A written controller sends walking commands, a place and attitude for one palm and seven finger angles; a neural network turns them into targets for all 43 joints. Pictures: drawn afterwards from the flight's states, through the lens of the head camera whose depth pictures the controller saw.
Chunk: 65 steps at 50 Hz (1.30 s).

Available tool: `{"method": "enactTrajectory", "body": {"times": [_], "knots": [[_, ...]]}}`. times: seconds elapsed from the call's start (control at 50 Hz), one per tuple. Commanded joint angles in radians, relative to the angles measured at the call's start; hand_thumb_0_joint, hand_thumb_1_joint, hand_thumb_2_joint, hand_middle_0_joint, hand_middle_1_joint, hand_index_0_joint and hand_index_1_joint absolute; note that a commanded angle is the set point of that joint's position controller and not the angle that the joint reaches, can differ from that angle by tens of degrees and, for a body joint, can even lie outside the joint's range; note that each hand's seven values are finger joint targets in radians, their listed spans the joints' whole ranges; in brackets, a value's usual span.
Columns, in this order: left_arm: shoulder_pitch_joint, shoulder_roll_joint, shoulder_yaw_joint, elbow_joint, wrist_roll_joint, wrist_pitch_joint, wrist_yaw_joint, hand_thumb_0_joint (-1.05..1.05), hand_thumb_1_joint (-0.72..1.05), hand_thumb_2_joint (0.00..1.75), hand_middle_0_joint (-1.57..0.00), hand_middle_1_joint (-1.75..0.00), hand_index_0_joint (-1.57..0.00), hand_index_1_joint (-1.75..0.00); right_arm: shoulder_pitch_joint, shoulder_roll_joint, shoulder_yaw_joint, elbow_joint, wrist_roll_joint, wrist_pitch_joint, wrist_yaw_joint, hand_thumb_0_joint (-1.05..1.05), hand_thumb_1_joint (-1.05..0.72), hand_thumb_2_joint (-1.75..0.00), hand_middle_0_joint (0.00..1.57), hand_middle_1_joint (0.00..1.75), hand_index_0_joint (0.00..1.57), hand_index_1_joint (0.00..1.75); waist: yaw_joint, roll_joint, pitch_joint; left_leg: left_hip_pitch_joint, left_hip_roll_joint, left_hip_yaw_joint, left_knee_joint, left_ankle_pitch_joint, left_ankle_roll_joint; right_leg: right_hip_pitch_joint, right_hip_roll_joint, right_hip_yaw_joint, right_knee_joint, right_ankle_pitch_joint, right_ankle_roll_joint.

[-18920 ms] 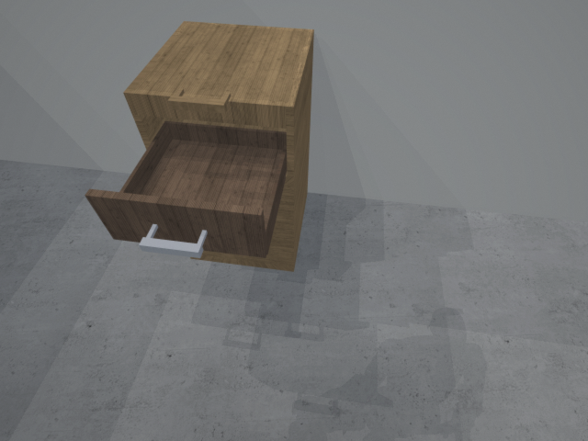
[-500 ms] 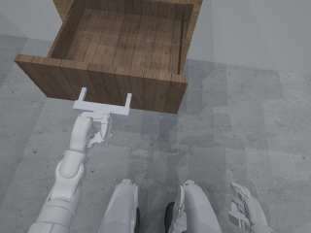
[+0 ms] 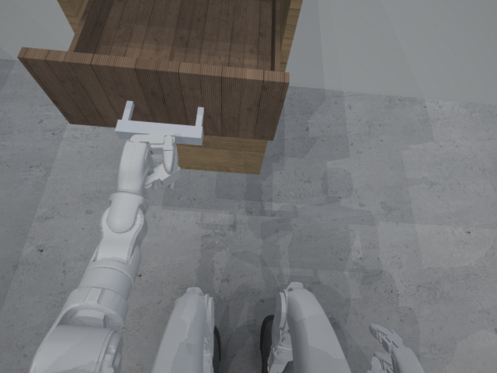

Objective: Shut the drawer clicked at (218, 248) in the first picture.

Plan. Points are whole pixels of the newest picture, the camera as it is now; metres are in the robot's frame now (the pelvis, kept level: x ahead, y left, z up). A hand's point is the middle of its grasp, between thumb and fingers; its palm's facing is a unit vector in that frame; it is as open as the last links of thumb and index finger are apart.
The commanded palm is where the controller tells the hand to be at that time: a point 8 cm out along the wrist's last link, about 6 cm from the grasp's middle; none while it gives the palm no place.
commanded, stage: push the drawer shut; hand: left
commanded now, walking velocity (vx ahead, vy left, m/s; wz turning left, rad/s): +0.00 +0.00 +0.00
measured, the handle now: (163, 121) +0.51 +0.14 +0.01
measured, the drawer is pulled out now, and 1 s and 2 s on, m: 0.19 0.08 0.00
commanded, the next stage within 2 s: pull the fist back off the drawer in 1.84 s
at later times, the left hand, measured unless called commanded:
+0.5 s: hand (181, 136) +0.48 +0.11 +0.00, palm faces -0.09 -0.99 -0.07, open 3.3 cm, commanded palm +0.49 +0.15 +0.01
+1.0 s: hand (185, 109) +0.54 +0.10 +0.00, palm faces -0.08 -0.99 -0.07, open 3.4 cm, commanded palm +0.55 +0.14 +0.01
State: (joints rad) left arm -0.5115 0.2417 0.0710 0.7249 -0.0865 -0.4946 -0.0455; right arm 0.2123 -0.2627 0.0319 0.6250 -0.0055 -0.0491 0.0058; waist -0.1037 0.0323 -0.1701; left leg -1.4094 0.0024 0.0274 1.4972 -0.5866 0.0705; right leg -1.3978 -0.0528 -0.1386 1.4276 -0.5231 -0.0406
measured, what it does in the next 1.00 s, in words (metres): stands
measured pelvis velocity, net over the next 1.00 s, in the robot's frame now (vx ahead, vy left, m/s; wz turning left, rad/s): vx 0.00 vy -0.01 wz -0.03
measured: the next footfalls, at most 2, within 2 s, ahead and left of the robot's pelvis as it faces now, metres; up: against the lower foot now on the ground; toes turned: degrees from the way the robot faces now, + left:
none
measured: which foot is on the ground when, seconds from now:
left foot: down 0.00-1.00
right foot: down 0.00-1.00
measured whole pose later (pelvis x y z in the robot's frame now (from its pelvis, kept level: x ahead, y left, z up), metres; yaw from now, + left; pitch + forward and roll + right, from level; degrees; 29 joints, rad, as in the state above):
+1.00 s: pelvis +0.00 -0.01 -0.01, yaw -2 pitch +33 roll -5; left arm -0.98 0.42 0.27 1.17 -0.01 -0.53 -0.09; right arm 0.27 -0.26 0.06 0.64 -0.05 0.03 0.04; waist -0.21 0.05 -0.15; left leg -1.53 0.03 0.01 1.55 -0.59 0.06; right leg -1.52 -0.02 -0.15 1.46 -0.51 -0.06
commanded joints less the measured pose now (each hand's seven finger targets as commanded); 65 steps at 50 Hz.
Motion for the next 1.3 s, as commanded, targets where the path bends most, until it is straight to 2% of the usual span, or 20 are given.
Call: {"method": "enactTrajectory", "body": {"times": [0.0, 0.06, 0.1, 0.18, 0.24, 0.38, 0.44, 0.48, 0.54, 0.64, 0.7, 0.9, 0.92, 0.96, 1.02, 1.08, 1.14, 1.22, 1.24, 1.28], "knots": [[-0.493, 0.119, 0.072, -0.224, -0.008, -0.096, 0.021, 0.00, 0.90, 0.90, -1.40, -1.60, -1.40, -1.60, 0.088, -0.170, -0.068, -0.076, -0.006, -0.024, -0.011, 0.00, -0.90, -0.90, 0.20, 0.30, 0.20, 0.30, -0.059, 0.103, -0.539, 0.429, 0.006, -0.174, -0.246, 0.177, -0.067, 0.200, 0.042, 0.094, -0.166, 0.078, 0.007], [-0.496, 0.131, 0.089, -0.168, -0.006, -0.099, 0.016, 0.00, 0.90, 0.90, -1.40, -1.60, -1.40, -1.60, 0.099, -0.170, -0.066, -0.075, -0.006, -0.016, -0.007, 0.00, -0.90, -0.90, 0.20, 0.30, 0.20, 0.30, -0.067, 0.070, -0.528, 0.403, 0.007, -0.167, -0.239, 0.198, -0.060, 0.220, 0.048, 0.096, -0.172, 0.091, 0.008], [-0.545, 0.108, 0.071, -0.171, -0.004, -0.109, 0.011, 0.00, 0.90, 0.90, -1.40, -1.60, -1.40, -1.60, 0.108, -0.167, -0.069, -0.067, -0.009, -0.012, -0.003, 0.00, -0.90, -0.90, 0.20, 0.30, 0.20, 0.30, -0.077, 0.091, -0.545, 0.419, 0.009, -0.168, -0.232, 0.216, -0.061, 0.211, 0.047, 0.098, -0.171, 0.103, 0.010], [-0.568, 0.134, 0.100, -0.142, 0.000, -0.121, 0.007, 0.00, 0.90, 0.90, -1.40, -1.60, -1.40, -1.60, 0.126, -0.165, -0.070, -0.063, -0.014, 0.000, 0.003, 0.00, -0.90, -0.90, 0.20, 0.30, 0.20, 0.30, -0.076, 0.104, -0.570, 0.435, 0.009, -0.160, -0.224, 0.277, -0.063, 0.226, 0.052, 0.099, -0.166, 0.143, 0.008], [-0.592, 0.145, 0.115, -0.098, -0.004, -0.124, 0.003, 0.00, 0.90, 0.90, -1.40, -1.60, -1.40, -1.60, 0.133, -0.162, -0.069, -0.055, -0.014, 0.009, 0.004, 0.00, -0.90, -0.90, 0.20, 0.30, 0.20, 0.30, -0.090, 0.059, -0.545, 0.382, 0.007, -0.141, -0.210, 0.259, -0.053, 0.261, 0.053, 0.110, -0.183, 0.145, 0.013], [-0.691, 0.198, 0.149, -0.059, 0.007, -0.147, -0.012, 0.00, 0.90, 0.90, -1.40, -1.60, -1.40, -1.60, 0.153, -0.163, -0.066, -0.048, -0.024, 0.023, 0.007, 0.00, -0.90, -0.90, 0.20, 0.30, 0.20, 0.30, -0.097, 0.120, -0.581, 0.395, 0.008, -0.137, -0.191, 0.302, -0.053, 0.252, 0.058, 0.112, -0.164, 0.175, 0.010], [-0.709, 0.196, 0.150, -0.051, 0.003, -0.150, -0.018, 0.00, 0.90, 0.90, -1.40, -1.60, -1.40, -1.60, 0.159, -0.162, -0.068, -0.047, -0.025, 0.030, 0.009, 0.00, -0.90, -0.90, 0.20, 0.30, 0.20, 0.30, -0.103, 0.096, -0.605, 0.396, 0.009, -0.137, -0.184, 0.313, -0.049, 0.271, 0.060, 0.118, -0.170, 0.190, 0.013], [-0.749, 0.180, 0.135, -0.029, 0.003, -0.147, -0.021, 0.00, 0.90, 0.90, -1.40, -1.60, -1.40, -1.60, 0.161, -0.161, -0.065, -0.044, -0.026, 0.034, 0.011, 0.00, -0.90, -0.90, 0.20, 0.30, 0.20, 0.30, -0.113, 0.130, -0.599, 0.408, 0.009, -0.141, -0.183, 0.312, -0.049, 0.242, 0.060, 0.115, -0.169, 0.183, 0.012], [-0.778, 0.234, 0.178, 0.029, 0.011, -0.145, -0.019, 0.00, 0.90, 0.90, -1.40, -1.60, -1.40, -1.60, 0.172, -0.163, -0.063, -0.039, -0.028, 0.042, 0.009, 0.00, -0.90, -0.90, 0.20, 0.30, 0.20, 0.30, -0.118, 0.091, -0.580, 0.341, 0.004, -0.126, -0.169, 0.275, -0.041, 0.279, 0.063, 0.128, -0.177, 0.166, 0.015], [-0.884, 0.281, 0.197, 0.096, 0.023, -0.150, -0.018, 0.00, 0.90, 0.90, -1.40, -1.60, -1.40, -1.60, 0.181, -0.171, -0.053, -0.030, -0.033, 0.046, 0.006, 0.00, -0.90, -0.90, 0.20, 0.30, 0.20, 0.30, -0.143, 0.101, -0.554, 0.294, 0.004, -0.125, -0.153, 0.211, -0.034, 0.243, 0.065, 0.135, -0.178, 0.107, 0.015], [-0.939, 0.313, 0.208, 0.081, 0.028, -0.159, -0.023, 0.00, 0.90, 0.90, -1.40, -1.60, -1.40, -1.60, 0.190, -0.173, -0.049, -0.034, -0.038, 0.049, 0.005, 0.00, -0.90, -0.90, 0.20, 0.30, 0.20, 0.30, -0.142, 0.157, -0.614, 0.322, 0.004, -0.130, -0.146, 0.250, -0.035, 0.245, 0.066, 0.133, -0.164, 0.133, 0.012], [-1.060, 0.342, 0.217, 0.157, 0.042, -0.123, -0.023, 0.00, 0.90, 0.90, -1.40, -1.60, -1.40, -1.60, 0.236, -0.186, -0.042, -0.022, -0.046, 0.060, 0.014, 0.00, -0.90, -0.90, 0.20, 0.30, 0.20, 0.30, -0.185, 0.166, -0.608, 0.312, 0.012, -0.151, -0.138, 0.215, -0.030, 0.195, 0.074, 0.123, -0.164, 0.104, 0.016], [-1.061, 0.386, 0.250, 0.160, 0.047, -0.123, -0.018, 0.00, 0.90, 0.90, -1.40, -1.60, -1.40, -1.60, 0.241, -0.191, -0.041, -0.022, -0.049, 0.061, 0.014, 0.00, -0.90, -0.90, 0.20, 0.30, 0.20, 0.30, -0.176, 0.172, -0.618, 0.303, 0.012, -0.150, -0.136, 0.217, -0.031, 0.204, 0.074, 0.126, -0.162, 0.104, 0.015], [-1.091, 0.377, 0.235, 0.179, 0.052, -0.117, -0.017, 0.00, 0.90, 0.90, -1.40, -1.60, -1.40, -1.60, 0.248, -0.190, -0.038, -0.023, -0.049, 0.061, 0.015, 0.00, -0.90, -0.90, 0.20, 0.30, 0.20, 0.30, -0.192, 0.179, -0.606, 0.299, 0.014, -0.155, -0.135, 0.207, -0.028, 0.180, 0.076, 0.124, -0.160, 0.096, 0.015], [-1.129, 0.446, 0.277, 0.204, 0.062, -0.107, -0.012, 0.00, 0.90, 0.90, -1.40, -1.60, -1.40, -1.60, 0.265, -0.196, -0.030, -0.022, -0.053, 0.062, 0.014, 0.00, -0.90, -0.90, 0.20, 0.30, 0.20, 0.30, -0.200, 0.157, -0.595, 0.247, 0.013, -0.151, -0.123, 0.186, -0.023, 0.197, 0.079, 0.129, -0.159, 0.080, 0.017], [-1.174, 0.428, 0.247, 0.208, 0.077, -0.103, -0.018, 0.00, 0.90, 0.90, -1.40, -1.60, -1.40, -1.60, 0.278, -0.197, -0.028, -0.016, -0.057, 0.060, 0.016, 0.00, -0.90, -0.90, 0.20, 0.30, 0.20, 0.30, -0.212, 0.234, -0.618, 0.308, 0.019, -0.170, -0.125, 0.211, -0.030, 0.134, 0.079, 0.113, -0.142, 0.094, 0.013], [-1.187, 0.446, 0.264, 0.251, 0.083, -0.081, -0.011, 0.00, 0.90, 0.90, -1.40, -1.60, -1.40, -1.60, 0.296, -0.206, -0.026, -0.012, -0.060, 0.066, 0.020, 0.00, -0.90, -0.90, 0.20, 0.30, 0.20, 0.30, -0.222, 0.216, -0.593, 0.306, 0.023, -0.184, -0.127, 0.204, -0.032, 0.105, 0.081, 0.102, -0.137, 0.090, 0.014], [-1.239, 0.495, 0.287, 0.247, 0.099, -0.064, -0.009, 0.00, 0.90, 0.90, -1.40, -1.60, -1.40, -1.60, 0.319, -0.211, -0.023, -0.011, -0.065, 0.068, 0.021, 0.00, -0.90, -0.90, 0.20, 0.30, 0.20, 0.30, -0.228, 0.244, -0.633, 0.325, 0.027, -0.197, -0.119, 0.242, -0.034, 0.097, 0.082, 0.094, -0.123, 0.114, 0.014], [-1.254, 0.471, 0.267, 0.243, 0.100, -0.059, -0.010, 0.00, 0.90, 0.90, -1.40, -1.60, -1.40, -1.60, 0.323, -0.211, -0.025, -0.010, -0.066, 0.070, 0.023, 0.00, -0.90, -0.90, 0.20, 0.30, 0.20, 0.30, -0.238, 0.254, -0.641, 0.345, 0.030, -0.207, -0.118, 0.250, -0.036, 0.078, 0.082, 0.092, -0.121, 0.119, 0.015], [-1.258, 0.495, 0.288, 0.270, 0.107, -0.047, -0.007, 0.00, 0.90, 0.90, -1.40, -1.60, -1.40, -1.60, 0.334, -0.214, -0.019, -0.005, -0.069, 0.073, 0.026, 0.00, -0.90, -0.90, 0.20, 0.30, 0.20, 0.30, -0.237, 0.272, -0.616, 0.351, 0.034, -0.217, -0.120, 0.258, -0.041, 0.052, 0.082, 0.083, -0.114, 0.122, 0.013]]}}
